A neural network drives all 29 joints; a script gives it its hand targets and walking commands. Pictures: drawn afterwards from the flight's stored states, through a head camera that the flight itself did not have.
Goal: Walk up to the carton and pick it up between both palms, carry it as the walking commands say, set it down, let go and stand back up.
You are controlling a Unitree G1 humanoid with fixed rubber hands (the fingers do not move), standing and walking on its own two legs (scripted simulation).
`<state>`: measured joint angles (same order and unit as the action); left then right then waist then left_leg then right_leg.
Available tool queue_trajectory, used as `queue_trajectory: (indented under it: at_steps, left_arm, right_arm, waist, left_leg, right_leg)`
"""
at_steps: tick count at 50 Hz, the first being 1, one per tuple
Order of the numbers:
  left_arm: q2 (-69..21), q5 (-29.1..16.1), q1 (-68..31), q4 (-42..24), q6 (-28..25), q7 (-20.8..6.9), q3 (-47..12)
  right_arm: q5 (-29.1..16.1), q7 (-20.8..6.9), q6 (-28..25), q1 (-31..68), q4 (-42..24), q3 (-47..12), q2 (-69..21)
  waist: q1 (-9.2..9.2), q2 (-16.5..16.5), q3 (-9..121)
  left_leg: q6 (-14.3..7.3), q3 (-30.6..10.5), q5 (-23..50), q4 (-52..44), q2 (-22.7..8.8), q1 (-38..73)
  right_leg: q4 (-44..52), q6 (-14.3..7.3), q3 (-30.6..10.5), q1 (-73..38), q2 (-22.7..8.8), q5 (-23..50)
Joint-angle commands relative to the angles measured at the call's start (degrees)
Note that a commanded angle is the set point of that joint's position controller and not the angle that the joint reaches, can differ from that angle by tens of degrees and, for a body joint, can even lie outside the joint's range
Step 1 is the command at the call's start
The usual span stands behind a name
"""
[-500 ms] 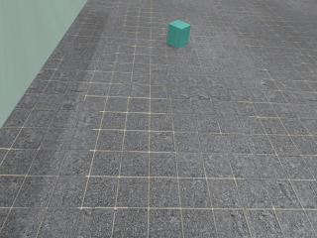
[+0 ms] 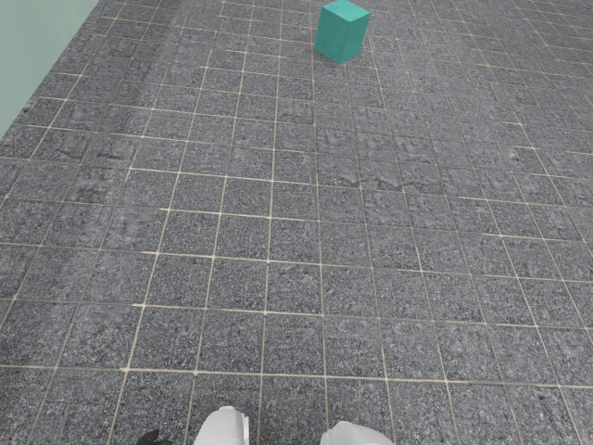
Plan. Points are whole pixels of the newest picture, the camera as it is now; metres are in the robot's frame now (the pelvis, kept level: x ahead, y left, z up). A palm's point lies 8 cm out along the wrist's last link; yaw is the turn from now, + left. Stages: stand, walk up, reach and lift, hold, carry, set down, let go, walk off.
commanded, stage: walk up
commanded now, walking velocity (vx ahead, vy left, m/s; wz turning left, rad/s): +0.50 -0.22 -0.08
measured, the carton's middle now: (341, 31) +2.31 -0.37 -0.60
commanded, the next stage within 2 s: none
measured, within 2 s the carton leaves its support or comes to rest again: neither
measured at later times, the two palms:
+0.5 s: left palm (183, 270) +0.40 +0.19 -0.11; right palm out of the picture +0.10 -0.22 -0.10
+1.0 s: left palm (218, 256) +0.44 +0.13 -0.13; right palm (458, 207) +0.55 -0.33 -0.07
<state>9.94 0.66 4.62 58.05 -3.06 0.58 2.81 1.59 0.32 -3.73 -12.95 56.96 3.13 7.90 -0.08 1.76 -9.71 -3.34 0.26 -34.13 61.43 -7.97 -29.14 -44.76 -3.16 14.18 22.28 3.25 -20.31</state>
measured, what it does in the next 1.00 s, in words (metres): walks ahead: left foot, then right foot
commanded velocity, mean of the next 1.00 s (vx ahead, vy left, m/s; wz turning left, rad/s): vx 0.49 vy -0.18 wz -0.04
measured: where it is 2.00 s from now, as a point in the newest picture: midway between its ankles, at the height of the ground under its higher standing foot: (317, 235)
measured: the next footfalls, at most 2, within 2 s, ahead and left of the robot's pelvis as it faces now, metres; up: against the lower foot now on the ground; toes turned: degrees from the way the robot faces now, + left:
left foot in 0.02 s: +0.09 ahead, +0.08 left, +0.00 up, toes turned +6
right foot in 0.50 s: +0.44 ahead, -0.14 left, +0.00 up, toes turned -13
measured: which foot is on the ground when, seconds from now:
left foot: up 0.00-0.00, down 0.02-0.52, up 0.54-0.82, down 0.84-1.00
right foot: down 0.00-0.04, up 0.06-0.48, down 0.50-0.86, up 0.88-1.00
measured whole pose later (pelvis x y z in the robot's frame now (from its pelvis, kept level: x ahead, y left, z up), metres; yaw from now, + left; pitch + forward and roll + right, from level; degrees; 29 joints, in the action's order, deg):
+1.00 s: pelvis +0.45 -0.10 +0.03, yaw -4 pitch -4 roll +0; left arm 11.4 1.9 18.3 63.4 1.5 -3.1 3.6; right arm 2.0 1.8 -2.7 -6.5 56.4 3.2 8.3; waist 1.3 -4.2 -0.7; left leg -0.5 12.4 -17.0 36.9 -6.1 -15.8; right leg -63.9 -0.4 2.0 25.0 -0.5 -18.3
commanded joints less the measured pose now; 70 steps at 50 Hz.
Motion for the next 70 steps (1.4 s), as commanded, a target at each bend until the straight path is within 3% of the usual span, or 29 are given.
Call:
queue_trajectory:
  at_steps: [1,2,4,8,10,14,20,22,23,24,27,30,35,39,40,41,42,44,46,48,53,57,58,59,60,61,63,65,70]
  left_arm:
    - [5.6,1.2,-0.1,-4.6,1.9,-1.4,1.0]
    - [6.0,2.3,0.7,-5.1,2.4,-1.8,1.6]
    - [6.4,0.4,2.8,-0.7,2.4,-1.8,1.5]
    - [5.3,0.2,3.7,1.1,2.6,-2.5,1.5]
    - [4.6,-0.1,0.9,0.4,2.4,-2.7,1.3]
    - [3.5,0.3,-4.6,-3.4,2.2,-3.4,1.2]
    - [5.1,1.1,3.1,-2.0,1.3,-3.6,1.2]
    - [9.0,1.8,17.1,2.0,0.5,-3.0,2.9]
    - [14.3,2.6,26.5,3.9,0.2,-2.2,4.2]
    - [14.9,1.5,31.7,5.4,0.0,-1.3,3.9]
    - [9.1,0.2,16.6,3.6,-0.4,-0.2,2.6]
    - [8.8,-0.2,9.6,0.2,-0.5,-0.1,2.0]
    - [7.8,0.5,7.6,-0.3,0.0,-0.4,1.7]
    - [6.3,-0.2,5.5,0.6,1.1,-1.7,0.5]
    - [5.7,-0.3,4.5,0.1,1.2,-2.0,0.2]
    - [4.1,-1.0,4.5,-1.7,1.0,-2.5,-0.4]
    - [5.0,-0.1,3.5,-4.3,1.3,-2.7,-0.1]
    - [7.1,2.0,4.4,-4.6,2.1,-3.4,2.1]
    - [7.1,1.2,4.9,-3.3,1.9,-3.9,2.0]
    - [6.4,1.4,8.1,-2.1,1.8,-3.8,1.8]
    - [2.6,1.0,13.8,-1.1,1.6,-4.3,0.8]
    - [4.4,2.0,20.3,2.7,0.7,-3.0,1.5]
    - [5.5,2.2,24.8,4.1,0.3,-2.6,1.9]
    - [9.2,2.7,31.2,6.0,0.2,-1.9,2.9]
    - [14.0,2.7,35.0,5.9,-0.3,-1.2,4.1]
    - [14.2,2.2,31.5,5.1,-0.2,-0.5,3.6]
    - [14.6,1.9,25.6,3.7,-1.1,0.5,2.8]
    - [10.4,1.9,22.0,2.2,-2.5,0.2,1.9]
    - [7.5,1.3,20.2,0.4,-2.4,-0.1,2.1]
  right_arm:
    - [-0.3,1.1,2.5,-13.9,0.5,3.4,18.5]
    - [-0.3,2.1,2.5,-9.9,-0.8,3.7,17.5]
    - [-0.1,2.7,0.6,-11.1,1.6,2.2,11.0]
    - [-0.8,1.2,-1.0,-15.1,5.4,0.4,8.3]
    - [-0.2,0.9,-1.6,-14.3,4.9,0.5,9.3]
    - [-0.6,1.1,-2.9,-18.9,5.8,0.7,10.0]
    - [-1.2,1.2,-2.0,-16.7,5.5,1.8,12.6]
    - [-1.9,0.5,-1.7,-15.0,3.9,2.3,12.6]
    - [-2.9,-0.1,-1.9,-15.2,1.6,1.2,8.6]
    - [-3.5,0.1,-1.8,-13.7,0.3,0.2,5.2]
    - [-0.9,-0.3,-1.5,-10.8,2.0,1.1,5.3]
    - [0.7,-0.5,-0.2,-13.4,2.3,0.7,3.3]
    - [0.7,0.1,2.1,-3.3,-0.7,-0.3,3.0]
    - [0.2,0.0,3.0,-5.9,0.8,1.1,5.9]
    - [0.6,0.2,3.0,-10.7,2.7,2.0,7.6]
    - [1.2,0.8,2.7,-13.4,2.5,3.5,13.4]
    - [0.9,1.7,2.8,-11.7,1.8,4.1,17.5]
    - [0.2,2.6,2.6,-4.9,1.0,3.7,16.3]
    - [0.3,2.2,1.2,-2.5,1.7,2.4,11.0]
    - [0.2,1.5,0.4,-2.1,2.0,1.6,10.4]
    - [-0.1,-0.5,0.3,2.3,1.5,1.2,12.6]
    - [-0.5,-1.3,0.4,1.6,0.8,1.4,13.7]
    - [-0.6,-1.5,0.6,2.5,0.2,1.4,13.0]
    - [-0.8,-2.1,0.7,4.5,-1.7,0.9,11.1]
    - [-0.8,-2.3,0.5,4.8,-3.6,0.0,7.4]
    - [-0.2,-2.4,0.6,3.6,-3.7,0.6,7.4]
    - [0.9,-3.3,1.0,5.4,-3.7,1.6,9.2]
    - [0.4,-3.1,0.4,3.1,-3.1,0.9,6.8]
    - [-0.4,-3.6,1.9,6.1,-4.8,0.3,6.2]
  waist:
    - [-9.79,22.3,6.7]
    - [-6.23,18.8,3.5]
    - [-4.35,8.0,-2.6]
    - [-3.82,8.7,1.2]
    - [-3.82,9.7,-0.2]
    - [-5.05,4.6,-0.9]
    - [0.14,7.9,7.6]
    - [6.30,2.4,17.4]
    - [9.83,-11.3,25.3]
    - [11.01,-18.3,31.7]
    - [5.72,-3.4,18.0]
    - [2.08,-3.8,12.9]
    - [0.93,-3.5,7.8]
    - [-5.14,-0.4,5.3]
    - [-7.76,3.5,7.3]
    - [-10.54,19.9,8.1]
    - [-11.24,28.4,7.7]
    - [-4.71,18.4,0.2]
    - [-3.89,10.5,-2.3]
    - [-2.45,6.3,1.1]
    - [3.40,9.7,5.2]
    - [5.89,-2.5,6.4]
    - [8.39,-8.0,7.4]
    - [11.35,-19.5,8.0]
    - [12.29,-30.8,8.8]
    - [8.95,-23.3,6.2]
    - [6.54,-9.7,2.7]
    - [4.35,-14.7,2.2]
    - [3.05,-17.0,-1.3]
  left_leg:
    - [0.4,-36.8,0.4,-55.3,-22.5,27.5]
    - [1.6,-39.9,9.3,-55.9,-23.8,26.4]
    - [3.0,-21.0,42.1,-45.4,-18.5,26.8]
    - [2.8,0.6,56.0,-45.0,-7.8,30.9]
    - [0.2,3.0,49.9,-48.7,-6.8,32.1]
    - [1.1,3.7,63.9,-50.5,-9.7,33.7]
    - [-0.8,9.7,85.5,-34.8,-8.4,29.8]
    - [-0.2,9.4,74.8,-14.1,-6.0,20.2]
    - [1.4,7.4,36.8,6.8,0.1,6.1]
    - [0.5,3.4,-3.1,20.7,6.9,-3.2]
    - [-0.1,-2.9,10.4,16.5,-0.4,-2.6]
    - [0.6,-0.6,11.3,9.8,-1.6,0.8]
    - [1.0,1.4,7.4,-6.8,-3.0,6.4]
    - [1.2,6.2,17.9,-21.7,0.5,24.2]
    - [0.3,3.7,14.9,-26.6,-0.8,31.4]
    - [-2.0,-13.3,-2.0,-41.4,-11.7,35.8]
    - [-4.7,-28.2,-15.4,-55.3,-23.4,32.8]
    - [-5.3,-27.1,-13.4,-57.4,-24.2,23.6]
    - [-3.5,-17.1,4.3,-55.1,-21.3,20.4]
    - [-1.7,-10.7,7.9,-53.9,-18.5,19.8]
    - [-0.3,4.8,3.4,-51.5,-7.4,11.3]
    - [0.8,6.3,-6.8,-41.0,-3.6,2.7]
    - [1.2,7.6,-9.2,-33.3,-0.9,-0.7]
    - [2.3,10.0,-8.4,-18.4,3.2,-8.2]
    - [3.2,7.3,-2.4,1.4,6.3,-15.2]
    - [2.0,1.1,6.3,8.2,3.9,-18.9]
    - [3.4,-1.6,14.6,11.2,0.4,-18.1]
    - [4.0,-1.3,18.4,7.9,-2.2,-15.4]
    - [4.1,2.4,18.3,-8.6,-1.3,-7.1]
  right_leg:
    - [-24.6,2.6,-25.9,29.4,-0.4,-5.4]
    - [-28.8,2.8,-26.2,30.5,-0.8,-4.1]
    - [-31.1,4.6,-22.5,28.8,-3.8,3.7]
    - [-23.6,4.2,-16.1,23.0,-3.0,6.8]
    - [-19.0,4.8,-13.6,23.0,-3.5,8.8]
    - [-7.1,5.4,-9.2,21.7,-4.8,12.1]
    - [11.1,2.8,-1.7,-2.1,-1.7,9.2]
    - [16.2,-0.9,-4.0,-23.3,-2.1,13.0]
    - [18.3,-7.7,-25.0,-38.3,-18.5,20.6]
    - [20.3,-14.1,-41.1,-47.1,-29.5,33.7]
    - [22.5,-9.9,-27.2,-24.6,-22.7,20.8]
    - [30.5,-7.1,-26.0,-11.5,-21.4,-0.6]
    - [32.4,-8.6,-22.8,-0.8,-21.5,0.5]
    - [27.9,-5.1,-17.7,12.1,-15.8,-11.3]
    - [20.8,-3.8,-15.6,17.5,-12.1,-14.7]
    - [4.6,-1.3,-12.6,25.4,-5.8,-11.3]
    - [-14.8,1.6,-12.5,28.5,-3.6,-7.3]
    - [-25.8,2.7,-20.2,28.2,-7.4,-0.6]
    - [-22.2,4.1,-19.7,24.3,-10.1,3.9]
    - [-15.6,4.3,-18.7,18.4,-11.2,5.1]
    - [2.1,4.7,-7.2,-2.4,-8.6,1.9]
    - [8.5,6.2,-1.2,-16.0,-6.4,5.3]
    - [11.6,5.9,-3.0,-19.8,-7.2,-0.3]
    - [20.5,3.0,-15.4,-23.7,-14.7,-13.3]
    - [35.2,-1.1,-38.6,-24.8,-25.3,-29.9]
    - [41.0,-2.3,-47.9,-22.1,-29.3,-35.7]
    - [38.2,-3.6,-46.7,-16.5,-32.1,-23.0]
    - [34.7,-3.1,-36.4,-14.8,-27.6,-5.3]
    - [37.2,-3.7,-24.3,-9.2,-23.8,3.5]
